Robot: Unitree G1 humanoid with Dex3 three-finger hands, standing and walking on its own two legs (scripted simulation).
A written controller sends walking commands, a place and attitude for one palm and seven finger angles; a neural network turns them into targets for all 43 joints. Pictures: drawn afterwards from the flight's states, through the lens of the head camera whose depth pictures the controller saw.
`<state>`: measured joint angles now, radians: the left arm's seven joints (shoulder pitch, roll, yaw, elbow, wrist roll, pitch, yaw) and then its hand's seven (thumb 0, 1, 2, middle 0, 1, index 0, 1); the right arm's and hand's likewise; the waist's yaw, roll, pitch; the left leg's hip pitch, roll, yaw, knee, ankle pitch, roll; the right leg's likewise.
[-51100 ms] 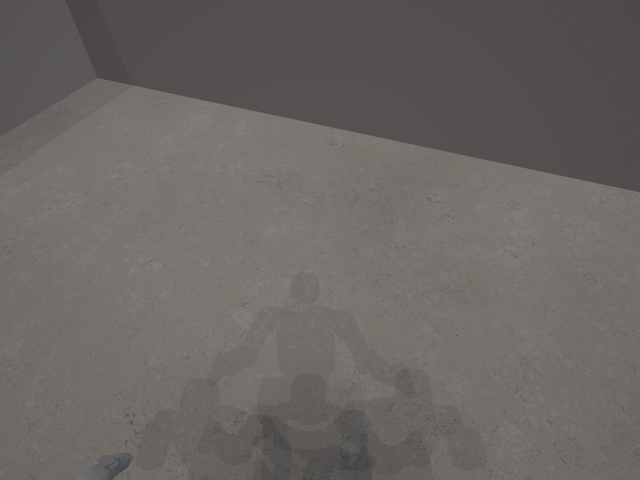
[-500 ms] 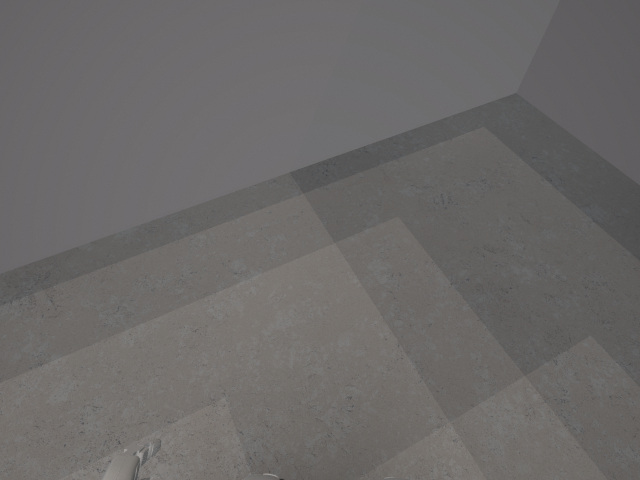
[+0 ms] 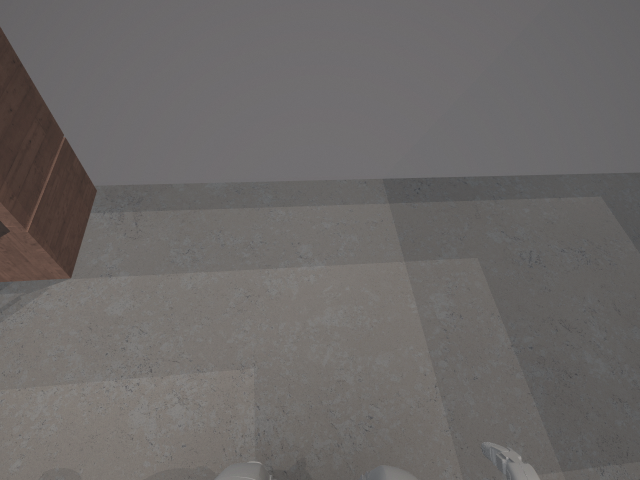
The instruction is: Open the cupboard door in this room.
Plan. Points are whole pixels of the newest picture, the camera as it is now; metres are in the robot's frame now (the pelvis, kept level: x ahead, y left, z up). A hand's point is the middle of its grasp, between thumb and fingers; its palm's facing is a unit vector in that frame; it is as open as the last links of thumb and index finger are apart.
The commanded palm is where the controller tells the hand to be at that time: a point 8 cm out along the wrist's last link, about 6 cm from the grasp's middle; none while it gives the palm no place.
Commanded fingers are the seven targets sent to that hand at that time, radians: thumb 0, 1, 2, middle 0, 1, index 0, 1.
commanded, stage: turn to face it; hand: left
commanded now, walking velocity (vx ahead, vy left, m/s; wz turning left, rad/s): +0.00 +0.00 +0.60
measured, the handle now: out of the picture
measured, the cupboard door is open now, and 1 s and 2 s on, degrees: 45 45 45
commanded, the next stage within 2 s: take the last steps up to it in 1.38 s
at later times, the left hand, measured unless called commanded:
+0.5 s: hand out of the picture +0.05 +0.16 -0.14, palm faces +0.28 -0.92 -0.26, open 7.3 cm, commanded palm none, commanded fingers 0.00 0.90 0.90 -0.20 -0.30 -0.20 -0.30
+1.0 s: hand out of the picture +0.02 +0.21 -0.14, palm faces +0.57 -0.78 -0.26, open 7.4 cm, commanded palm none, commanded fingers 0.00 0.90 0.90 -0.20 -0.30 -0.20 -0.30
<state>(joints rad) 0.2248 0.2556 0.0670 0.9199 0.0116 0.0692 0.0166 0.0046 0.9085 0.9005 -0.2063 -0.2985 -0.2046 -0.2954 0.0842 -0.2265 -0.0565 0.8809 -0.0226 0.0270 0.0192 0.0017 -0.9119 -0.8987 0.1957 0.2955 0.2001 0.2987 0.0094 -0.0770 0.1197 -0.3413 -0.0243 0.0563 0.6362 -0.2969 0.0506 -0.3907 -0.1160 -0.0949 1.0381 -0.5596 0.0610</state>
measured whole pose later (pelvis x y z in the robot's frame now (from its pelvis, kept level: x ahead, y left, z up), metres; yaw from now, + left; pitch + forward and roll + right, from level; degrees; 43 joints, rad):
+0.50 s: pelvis +0.02 -0.05 +0.02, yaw +18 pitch +1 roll +2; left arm 0.20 0.19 0.04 0.86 0.01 0.02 0.02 0.00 0.91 0.90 -0.20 -0.30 -0.20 -0.30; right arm 0.17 -0.26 -0.09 0.94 -0.02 0.08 0.03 0.00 -0.91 -0.90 0.20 0.30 0.20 0.30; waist -0.04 0.00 0.09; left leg -0.51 -0.01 0.01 1.10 -0.42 -0.06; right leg -0.21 -0.09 -0.13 0.50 -0.30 0.00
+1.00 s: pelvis +0.04 -0.04 +0.02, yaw +35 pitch +1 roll -1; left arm 0.11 0.27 0.07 0.86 0.01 0.06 0.01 0.00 0.91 0.90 -0.20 -0.30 -0.20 -0.29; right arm 0.17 -0.21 -0.05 0.92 -0.03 0.03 0.00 0.00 -0.91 -0.90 0.20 0.30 0.20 0.30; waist -0.01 -0.01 0.08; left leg -0.29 -0.04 -0.10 0.50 -0.23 0.01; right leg -0.44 -0.06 0.00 0.89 -0.43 0.09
